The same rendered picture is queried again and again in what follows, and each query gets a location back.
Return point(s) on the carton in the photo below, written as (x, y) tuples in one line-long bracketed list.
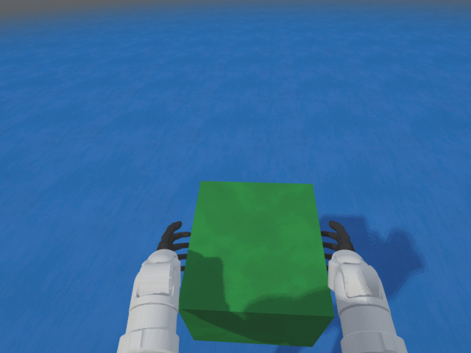
[(255, 270)]

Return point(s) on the right robot hand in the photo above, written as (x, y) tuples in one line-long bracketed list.
[(341, 237)]

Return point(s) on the left robot hand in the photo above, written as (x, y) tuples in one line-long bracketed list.
[(168, 238)]

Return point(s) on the robot left forearm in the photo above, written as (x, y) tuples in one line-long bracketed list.
[(154, 305)]

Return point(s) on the robot right forearm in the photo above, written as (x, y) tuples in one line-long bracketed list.
[(366, 321)]

